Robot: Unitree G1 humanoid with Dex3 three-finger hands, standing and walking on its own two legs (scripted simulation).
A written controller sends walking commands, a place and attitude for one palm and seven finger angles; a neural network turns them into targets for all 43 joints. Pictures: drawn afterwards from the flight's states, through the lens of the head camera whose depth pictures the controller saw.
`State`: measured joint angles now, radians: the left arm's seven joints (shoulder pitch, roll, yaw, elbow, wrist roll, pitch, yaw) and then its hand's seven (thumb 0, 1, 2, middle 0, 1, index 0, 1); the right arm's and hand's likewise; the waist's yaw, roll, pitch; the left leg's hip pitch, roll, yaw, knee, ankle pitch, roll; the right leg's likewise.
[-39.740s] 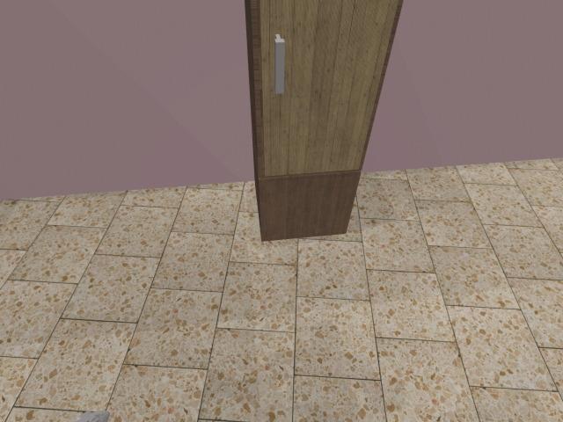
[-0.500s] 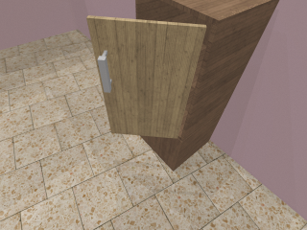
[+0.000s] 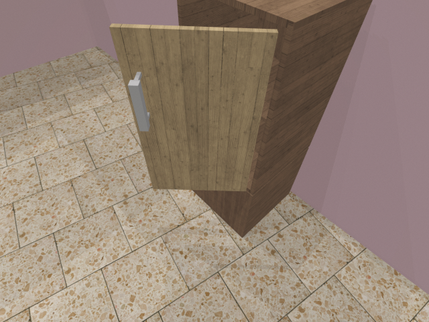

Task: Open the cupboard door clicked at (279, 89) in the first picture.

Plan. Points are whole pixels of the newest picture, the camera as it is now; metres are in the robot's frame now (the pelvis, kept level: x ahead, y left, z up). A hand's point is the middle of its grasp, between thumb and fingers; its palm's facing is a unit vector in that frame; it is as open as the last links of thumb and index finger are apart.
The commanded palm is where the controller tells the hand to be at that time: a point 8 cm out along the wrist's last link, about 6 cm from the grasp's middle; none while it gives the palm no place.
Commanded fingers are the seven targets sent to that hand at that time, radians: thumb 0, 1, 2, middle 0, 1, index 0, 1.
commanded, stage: look again from close up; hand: left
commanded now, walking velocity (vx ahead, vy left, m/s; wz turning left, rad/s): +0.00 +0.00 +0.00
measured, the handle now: (141, 102) +0.59 +0.21 +0.07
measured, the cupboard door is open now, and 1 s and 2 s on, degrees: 46 46 46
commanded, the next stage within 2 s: shuffle to correct the standing spot in 0.30 s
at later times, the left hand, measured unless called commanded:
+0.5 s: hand out of the picture -0.05 +0.14 -0.17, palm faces +0.03 -0.99 -0.16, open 7.4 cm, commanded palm none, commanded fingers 0.00 0.90 0.90 -0.20 -0.30 -0.20 -0.30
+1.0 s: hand out of the picture -0.01 +0.16 -0.19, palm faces +0.14 -0.98 -0.15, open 7.4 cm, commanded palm none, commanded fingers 0.00 0.90 0.90 -0.20 -0.30 -0.20 -0.30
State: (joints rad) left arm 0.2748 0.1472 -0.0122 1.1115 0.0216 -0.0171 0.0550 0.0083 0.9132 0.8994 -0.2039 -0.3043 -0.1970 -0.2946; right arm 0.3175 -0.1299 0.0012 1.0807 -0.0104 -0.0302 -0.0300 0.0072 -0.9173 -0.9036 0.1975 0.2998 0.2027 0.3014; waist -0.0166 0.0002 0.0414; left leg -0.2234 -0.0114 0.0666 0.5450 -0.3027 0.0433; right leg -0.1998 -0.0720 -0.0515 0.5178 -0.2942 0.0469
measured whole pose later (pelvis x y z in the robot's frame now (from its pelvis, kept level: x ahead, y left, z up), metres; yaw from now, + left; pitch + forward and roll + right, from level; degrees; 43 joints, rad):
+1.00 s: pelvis +0.04 +0.00 -0.01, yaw +2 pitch -1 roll -1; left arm 0.42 0.12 0.04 1.06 0.03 -0.05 0.03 0.00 0.91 0.90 -0.20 -0.30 -0.20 -0.29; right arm 0.34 -0.13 -0.02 1.08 -0.02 -0.03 0.00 0.01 -0.92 -0.90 0.20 0.30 0.20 0.30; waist 0.03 -0.02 0.01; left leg -0.28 -0.01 0.10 0.61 -0.30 0.04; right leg -0.16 -0.07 -0.07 0.58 -0.39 0.04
